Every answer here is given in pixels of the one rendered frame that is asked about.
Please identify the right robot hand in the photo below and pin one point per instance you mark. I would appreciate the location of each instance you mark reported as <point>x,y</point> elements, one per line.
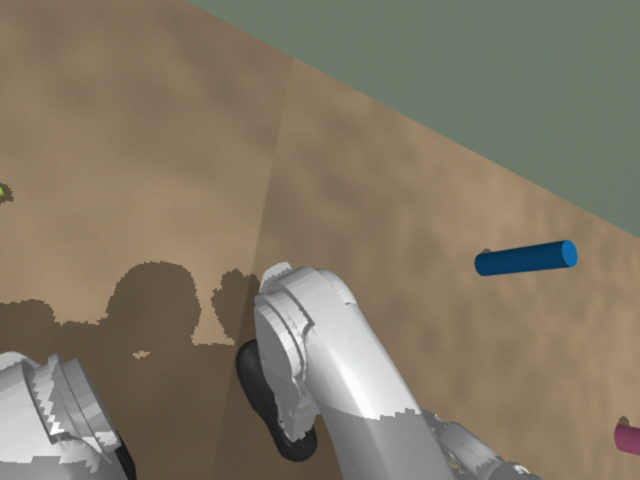
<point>464,449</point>

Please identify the right robot foot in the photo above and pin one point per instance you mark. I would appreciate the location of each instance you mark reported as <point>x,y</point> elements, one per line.
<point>262,401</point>

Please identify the right robot arm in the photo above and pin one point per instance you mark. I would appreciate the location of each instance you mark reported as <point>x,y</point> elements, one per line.
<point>512,471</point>

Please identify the left robot foot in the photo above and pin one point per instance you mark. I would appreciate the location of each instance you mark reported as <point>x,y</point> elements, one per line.
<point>126,460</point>

